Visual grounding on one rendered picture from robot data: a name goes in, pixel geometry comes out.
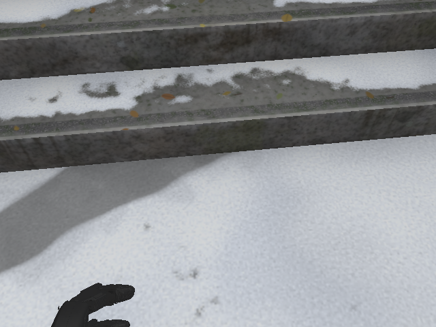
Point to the robot left hand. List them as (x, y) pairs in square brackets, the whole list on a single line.
[(75, 313)]

